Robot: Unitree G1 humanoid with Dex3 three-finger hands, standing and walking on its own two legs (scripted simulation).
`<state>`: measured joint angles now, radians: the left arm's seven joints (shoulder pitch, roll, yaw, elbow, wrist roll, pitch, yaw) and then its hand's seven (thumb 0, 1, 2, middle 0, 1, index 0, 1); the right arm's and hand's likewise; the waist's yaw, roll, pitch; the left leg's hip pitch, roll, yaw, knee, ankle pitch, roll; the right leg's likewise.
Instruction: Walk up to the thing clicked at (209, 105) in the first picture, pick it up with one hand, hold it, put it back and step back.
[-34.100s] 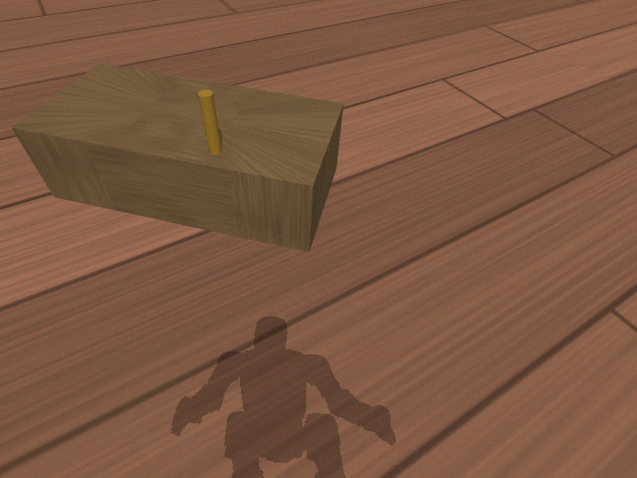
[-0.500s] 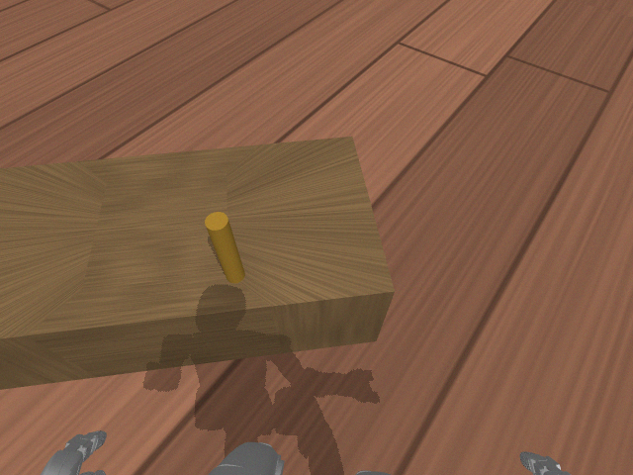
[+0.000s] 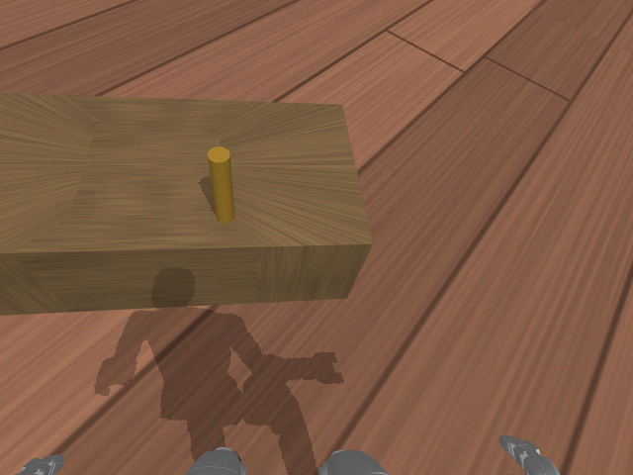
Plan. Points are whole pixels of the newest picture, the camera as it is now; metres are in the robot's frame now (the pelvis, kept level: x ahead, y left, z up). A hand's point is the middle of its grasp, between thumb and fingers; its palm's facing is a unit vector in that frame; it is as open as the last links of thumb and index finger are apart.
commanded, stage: step back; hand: left
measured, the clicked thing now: (222, 188) +0.72 +0.21 -0.29
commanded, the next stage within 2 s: none
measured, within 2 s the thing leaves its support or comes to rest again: neither
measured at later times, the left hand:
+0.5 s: hand out of the picture -0.03 +0.23 -0.14, palm faces +0.07 -0.90 -0.43, open 7.4 cm
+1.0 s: hand out of the picture -0.30 +0.19 -0.14, palm faces +0.03 -0.90 -0.43, open 7.4 cm
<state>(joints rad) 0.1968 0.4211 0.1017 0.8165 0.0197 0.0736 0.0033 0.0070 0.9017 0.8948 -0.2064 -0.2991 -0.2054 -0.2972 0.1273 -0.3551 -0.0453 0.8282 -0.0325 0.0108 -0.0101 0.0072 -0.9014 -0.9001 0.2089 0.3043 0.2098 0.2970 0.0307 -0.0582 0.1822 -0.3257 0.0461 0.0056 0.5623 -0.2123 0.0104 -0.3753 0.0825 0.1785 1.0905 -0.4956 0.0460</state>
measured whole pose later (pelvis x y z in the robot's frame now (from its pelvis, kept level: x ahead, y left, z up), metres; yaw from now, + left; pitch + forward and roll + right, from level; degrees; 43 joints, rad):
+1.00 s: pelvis -0.33 -0.09 -0.01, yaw +0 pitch -3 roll +1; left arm 0.26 0.36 0.05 0.94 0.04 0.02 0.01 0.01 0.90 0.89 -0.21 -0.30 -0.21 -0.30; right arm 0.13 -0.40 -0.06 0.87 -0.02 0.08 0.01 0.01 -0.91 -0.90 0.20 0.30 0.20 0.30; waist 0.06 0.04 0.10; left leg -0.49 -0.06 -0.14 1.03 -0.45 0.00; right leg -0.24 -0.01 0.06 0.64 -0.35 0.00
